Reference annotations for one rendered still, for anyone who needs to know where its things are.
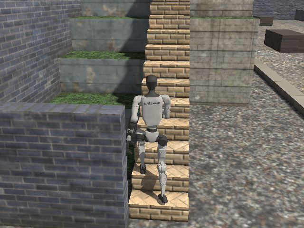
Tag stairs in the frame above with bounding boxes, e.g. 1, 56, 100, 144
128, 0, 190, 222

